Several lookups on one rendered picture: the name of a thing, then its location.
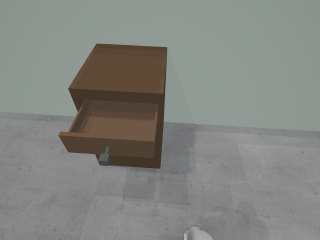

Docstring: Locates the handle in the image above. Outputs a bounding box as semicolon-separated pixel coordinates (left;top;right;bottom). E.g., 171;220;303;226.
98;146;111;166

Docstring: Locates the cabinet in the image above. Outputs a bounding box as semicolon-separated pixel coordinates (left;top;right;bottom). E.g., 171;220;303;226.
68;43;168;169

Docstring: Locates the drawer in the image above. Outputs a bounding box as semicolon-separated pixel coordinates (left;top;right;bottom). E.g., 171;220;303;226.
58;99;159;158

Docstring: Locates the robot right thigh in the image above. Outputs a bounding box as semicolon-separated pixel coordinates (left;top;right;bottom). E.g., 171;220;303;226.
182;229;213;240

